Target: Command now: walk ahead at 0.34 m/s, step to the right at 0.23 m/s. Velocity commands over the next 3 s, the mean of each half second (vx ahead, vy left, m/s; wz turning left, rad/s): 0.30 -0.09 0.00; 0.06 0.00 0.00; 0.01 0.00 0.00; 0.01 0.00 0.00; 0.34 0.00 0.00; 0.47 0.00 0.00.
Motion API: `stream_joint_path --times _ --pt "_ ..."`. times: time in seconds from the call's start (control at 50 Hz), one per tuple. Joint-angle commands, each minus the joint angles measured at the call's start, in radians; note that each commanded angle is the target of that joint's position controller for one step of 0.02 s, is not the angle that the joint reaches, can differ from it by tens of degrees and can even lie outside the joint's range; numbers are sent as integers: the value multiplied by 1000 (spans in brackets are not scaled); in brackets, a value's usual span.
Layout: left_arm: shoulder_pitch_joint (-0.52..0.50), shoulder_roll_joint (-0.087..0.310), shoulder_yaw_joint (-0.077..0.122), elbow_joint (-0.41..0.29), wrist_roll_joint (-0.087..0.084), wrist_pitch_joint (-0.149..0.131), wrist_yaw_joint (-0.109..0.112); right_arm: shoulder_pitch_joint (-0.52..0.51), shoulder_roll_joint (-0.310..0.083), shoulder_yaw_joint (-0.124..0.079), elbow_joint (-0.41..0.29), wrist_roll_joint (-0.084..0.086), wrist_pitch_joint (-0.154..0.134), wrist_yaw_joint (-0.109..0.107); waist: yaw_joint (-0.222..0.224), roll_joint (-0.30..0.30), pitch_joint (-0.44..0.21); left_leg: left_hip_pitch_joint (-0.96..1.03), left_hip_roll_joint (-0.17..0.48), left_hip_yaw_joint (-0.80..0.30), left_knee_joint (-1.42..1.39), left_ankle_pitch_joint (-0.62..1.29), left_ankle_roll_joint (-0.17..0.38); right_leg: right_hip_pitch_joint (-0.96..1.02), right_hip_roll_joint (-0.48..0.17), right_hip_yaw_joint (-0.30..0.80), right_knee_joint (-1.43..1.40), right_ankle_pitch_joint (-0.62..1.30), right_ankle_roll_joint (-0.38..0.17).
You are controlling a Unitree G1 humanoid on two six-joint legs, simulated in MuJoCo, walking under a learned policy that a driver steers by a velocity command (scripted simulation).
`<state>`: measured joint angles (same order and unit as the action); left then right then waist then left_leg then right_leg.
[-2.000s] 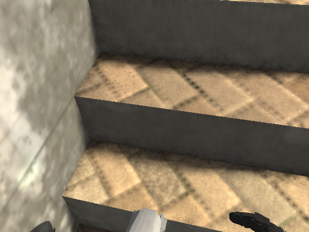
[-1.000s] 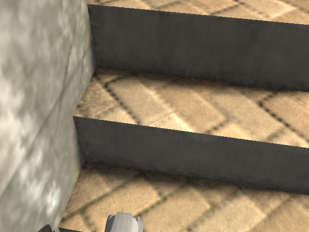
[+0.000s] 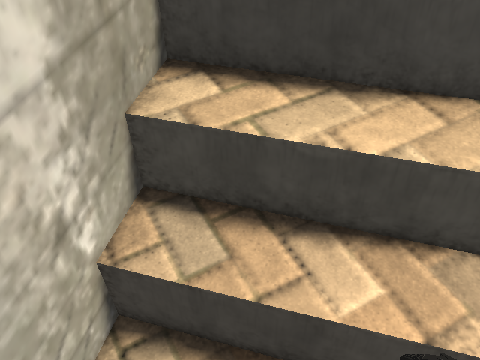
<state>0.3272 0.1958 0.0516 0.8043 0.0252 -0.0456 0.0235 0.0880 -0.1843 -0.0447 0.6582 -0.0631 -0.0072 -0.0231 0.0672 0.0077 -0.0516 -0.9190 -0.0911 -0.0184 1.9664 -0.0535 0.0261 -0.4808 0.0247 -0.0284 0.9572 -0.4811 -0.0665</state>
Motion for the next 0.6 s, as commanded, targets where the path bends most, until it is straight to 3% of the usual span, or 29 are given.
stream_joint_path --times 0.02,0.04,0.06,0.1,0.12,0.14,0.16,0.18,0.2,0.22,0.24,0.26,0.3,0.32,0.34,0.36,0.38,0.4,0.42,0.44,0.46,0.48,0.5,0.52,0.54,0.56,0.58,0.6 --pt "-15 49 6 -46 3 -35 13 34 -25 5 -30 23 10 2 -26 -16 144 -193 36 -50 -102 -2 -30 109 -174 423 -503 3 -141" --pt "4 66 12 -55 15 -46 7 15 -39 1 -37 23 4 1 -3 0 122 -206 16 -51 -119 1 -15 166 -184 429 -535 29 -166" --pt "12 89 21 -66 29 -49 12 14 -61 -9 -17 41 12 -4 23 -16 93 -200 8 -16 -124 -27 -14 235 -216 447 -596 35 -202" --pt "34 112 21 -52 30 -55 18 -6 -60 -14 -31 42 22 -13 29 -44 119 -242 6 -37 -60 -92 1 299 -244 439 -644 72 -246" --pt "32 110 22 -64 26 -69 16 3 -93 -26 -33 38 19 -13 32 -22 118 -206 4 -39 -82 -71 8 308 -232 395 -665 125 -225" --pt "31 128 25 -63 28 -83 20 -28 -89 -26 -56 23 16 -13 13 -44 139 -234 34 -36 -79 -90 -1 333 -249 398 -688 124 -231" --pt "49 132 26 -59 34 -94 14 -39 -84 -28 -56 28 19 -25 40 -68 116 -313 3 -29 83 -165 10 421 -269 408 -705 195 -271" --pt "76 149 33 -54 26 -102 11 -63 -84 -29 -74 26 18 -33 44 -58 134 -400 26 -57 135 -229 15 505 -290 405 -716 182 -283" --pt "101 162 36 -43 19 -105 9 -111 -67 -18 -105 14 16 -37 58 -50 147 -470 35 -59 183 -302 24 553 -300 379 -725 203 -278" --pt "223 164 43 42 39 -130 16 -237 -31 -1 -150 -9 10 -28 73 107 166 -626 52 -114 234 -197 28 653 -361 454 -704 208 -222" --pt "218 177 46 50 45 -139 15 -237 7 9 -161 6 2 -24 63 55 169 -709 40 -112 347 -246 29 719 -381 405 -705 310 -190" --pt "193 154 41 41 42 -146 5 -235 4 11 -169 4 -4 -24 57 34 173 -734 61 -117 374 -283 34 733 -386 367 -701 435 -176" --pt "180 141 36 63 21 -132 -7 -231 5 21 -202 9 -3 -26 44 -6 175 -719 86 -21 348 -400 39 703 -337 242 -700 630 -148" --pt "158 127 28 82 3 -136 -1 -262 -13 18 -245 11 1 -32 28 -94 208 -651 132 58 260 -454 39 609 -296 179 -740 800 -147" --pt "184 118 25 110 -8 -131 -1 -326 -21 31 -302 6 14 -35 39 -103 222 -550 164 141 42 -486 39 523 -240 115 -825 899 -127" --pt "200 77 13 142 -39 -122 -5 -360 -8 44 -353 33 25 -42 18 -121 247 -349 188 175 -210 -507 71 382 -209 48 -909 1107 -112" --pt "84 99 8 114 -85 -104 -7 -236 -1 66 -292 66 45 -25 -38 -80 136 135 118 332 -569 -382 99 170 -121 -57 -922 1414 -112" --pt "440 158 -32 383 108 -25 -205 -666 182 172 -471 87 187 150 -156 -370 -277 383 -71 126 -797 -645 108 84 -360 260 -771 2314 -272" --pt "164 303 77 115 -81 -108 -70 175 -68 21 -125 95 86 26 -177 -267 -297 609 -15 260 -690 -446 147 435 -280 32 -529 2227 -122" --pt "174 347 73 183 -167 -150 -64 530 -183 -16 62 75 56 6 -338 -263 -473 838 -36 101 -807 -335 180 389 -243 28 -238 2151 -105" --pt "127 117 11 117 116 -52 -263 432 -169 20 41 71 103 88 -357 348 -681 1225 216 -571 -1308 115 438 -218 -82 276 50 1151 -164" --pt "87 189 65 135 -94 -119 -126 439 -294 -63 84 6 77 -34 -285 153 -500 908 375 -875 -1460 125 455 80 169 240 607 413 8" --pt "-1 115 51 49 -62 -103 -92 222 -231 -47 111 52 62 -46 -189 -29 -341 680 378 -825 -1458 -165 397 -64 111 275 870 400 42" --pt "-68 18 33 -15 -35 -85 -69 105 -162 -27 127 92 33 -60 -113 -65 -170 496 349 -703 -1426 -228 330 -93 114 265 927 488 57" --pt "-85 -55 9 -51 -4 -68 -45 80 -66 -3 188 92 3 -71 -54 -108 4 365 329 -543 -1374 -208 267 -202 120 276 999 532 42" --pt "-59 -100 -7 -73 15 -42 -22 96 -5 13 229 79 -16 -67 -14 -65 69 335 304 -414 -1363 -213 213 -294 117 286 1083 480 22" --pt "-24 -109 -18 -78 25 -29 -22 87 32 19 256 68 -36 -58 15 -60 75 354 265 -313 -1374 -210 193 -349 123 275 1106 444 2" --pt "-84 30 -19 -113 -65 21 -83 -22 71 65 191 -6 -62 90 -45 203 -8 378 282 -259 -1499 -66 233 -650 86 390 1255 372 -164"
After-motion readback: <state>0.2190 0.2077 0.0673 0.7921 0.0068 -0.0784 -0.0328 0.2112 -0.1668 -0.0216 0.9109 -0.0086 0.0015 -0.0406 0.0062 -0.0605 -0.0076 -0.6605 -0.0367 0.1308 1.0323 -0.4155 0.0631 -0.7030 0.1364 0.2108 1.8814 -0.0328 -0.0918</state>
